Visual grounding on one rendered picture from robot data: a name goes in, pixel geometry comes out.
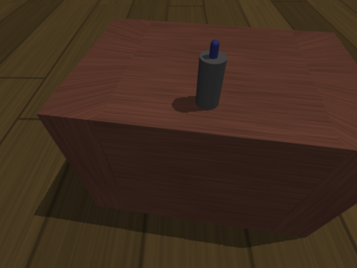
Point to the bottle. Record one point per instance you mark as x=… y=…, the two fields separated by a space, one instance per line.
x=210 y=77

